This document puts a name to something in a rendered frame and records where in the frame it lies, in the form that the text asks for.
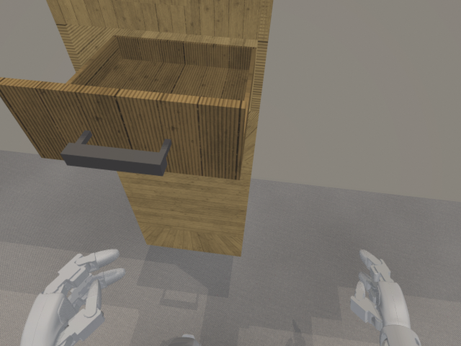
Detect drawer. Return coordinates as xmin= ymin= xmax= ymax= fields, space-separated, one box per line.
xmin=0 ymin=35 xmax=256 ymax=180

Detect cabinet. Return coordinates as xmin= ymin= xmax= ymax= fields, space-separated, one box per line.
xmin=46 ymin=0 xmax=273 ymax=257

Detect right robot hand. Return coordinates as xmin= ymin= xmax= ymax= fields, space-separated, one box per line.
xmin=351 ymin=249 xmax=411 ymax=331

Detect right robot forearm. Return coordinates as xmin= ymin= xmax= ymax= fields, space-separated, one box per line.
xmin=380 ymin=325 xmax=421 ymax=346

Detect left robot hand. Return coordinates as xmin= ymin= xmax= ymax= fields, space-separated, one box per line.
xmin=20 ymin=249 xmax=125 ymax=346

